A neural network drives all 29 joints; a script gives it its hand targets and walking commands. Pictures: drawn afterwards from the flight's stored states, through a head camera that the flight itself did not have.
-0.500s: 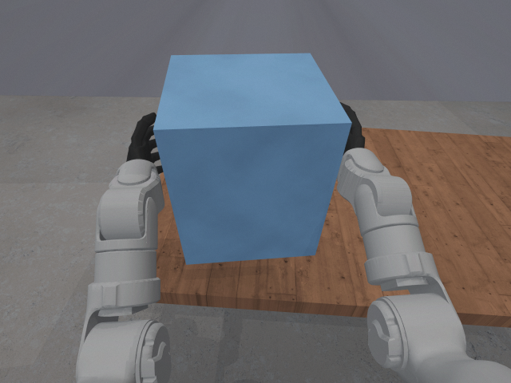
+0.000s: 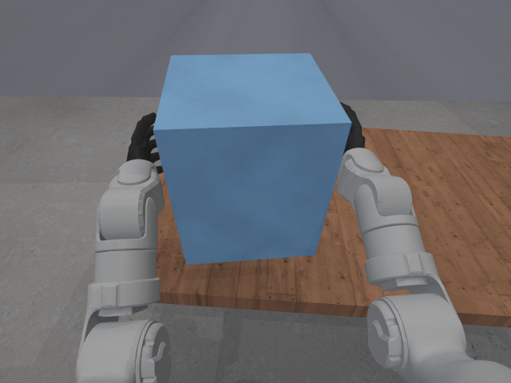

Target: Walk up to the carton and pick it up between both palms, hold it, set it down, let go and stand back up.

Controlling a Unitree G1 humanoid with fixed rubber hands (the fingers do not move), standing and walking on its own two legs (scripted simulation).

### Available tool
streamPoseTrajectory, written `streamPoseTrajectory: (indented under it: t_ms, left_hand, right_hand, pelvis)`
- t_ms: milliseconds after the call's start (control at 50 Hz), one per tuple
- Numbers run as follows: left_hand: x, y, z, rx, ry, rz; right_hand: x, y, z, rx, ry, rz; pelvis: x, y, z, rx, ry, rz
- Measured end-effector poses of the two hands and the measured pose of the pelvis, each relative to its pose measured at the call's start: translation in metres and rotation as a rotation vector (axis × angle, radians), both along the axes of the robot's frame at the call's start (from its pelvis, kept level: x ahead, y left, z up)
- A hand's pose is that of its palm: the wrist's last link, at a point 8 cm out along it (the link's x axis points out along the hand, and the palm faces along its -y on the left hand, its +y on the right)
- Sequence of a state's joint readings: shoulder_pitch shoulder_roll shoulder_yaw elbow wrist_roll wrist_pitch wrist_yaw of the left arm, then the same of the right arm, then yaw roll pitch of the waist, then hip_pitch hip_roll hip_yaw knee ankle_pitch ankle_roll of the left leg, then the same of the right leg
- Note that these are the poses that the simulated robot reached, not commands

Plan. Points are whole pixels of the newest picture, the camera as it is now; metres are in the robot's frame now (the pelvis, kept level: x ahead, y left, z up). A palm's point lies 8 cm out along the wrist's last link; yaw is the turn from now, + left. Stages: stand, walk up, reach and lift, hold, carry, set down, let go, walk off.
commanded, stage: hold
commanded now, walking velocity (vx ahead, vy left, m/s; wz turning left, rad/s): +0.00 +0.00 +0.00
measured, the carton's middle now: (247, 160) +0.40 +0.00 +0.20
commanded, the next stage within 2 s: none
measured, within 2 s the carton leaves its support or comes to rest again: neither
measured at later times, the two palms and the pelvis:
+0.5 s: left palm (143, 167) +0.37 +0.15 +0.22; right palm (348, 154) +0.38 -0.15 +0.23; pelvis +0.00 +0.00 +0.00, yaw +0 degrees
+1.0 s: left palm (143, 167) +0.37 +0.15 +0.22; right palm (348, 154) +0.38 -0.15 +0.23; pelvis +0.00 +0.00 +0.00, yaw +0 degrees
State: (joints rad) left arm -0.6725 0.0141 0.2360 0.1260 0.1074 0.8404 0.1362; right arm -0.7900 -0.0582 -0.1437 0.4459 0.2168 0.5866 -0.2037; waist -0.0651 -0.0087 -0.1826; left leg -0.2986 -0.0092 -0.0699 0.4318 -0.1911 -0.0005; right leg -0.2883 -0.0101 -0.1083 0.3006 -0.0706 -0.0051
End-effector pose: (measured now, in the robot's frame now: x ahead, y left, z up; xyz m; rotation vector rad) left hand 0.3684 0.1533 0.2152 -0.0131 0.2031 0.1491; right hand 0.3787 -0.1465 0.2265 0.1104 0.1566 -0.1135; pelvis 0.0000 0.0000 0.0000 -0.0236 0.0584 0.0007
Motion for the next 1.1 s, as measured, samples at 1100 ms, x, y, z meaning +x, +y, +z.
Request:
streamPoseTrajectory:
  t_ms: [1100]
  left_hand:
    - [-0.0001, -0.0003, -0.0002, 0.0, 0.002, -0.001]
  right_hand:
    - [-0.0003, -0.0003, 0.0001, 0.001, 0.0, 0.0]
  pelvis:
    - [-0.0001, -0.0001, 0.0, 0.0, 0.0, -0.001]
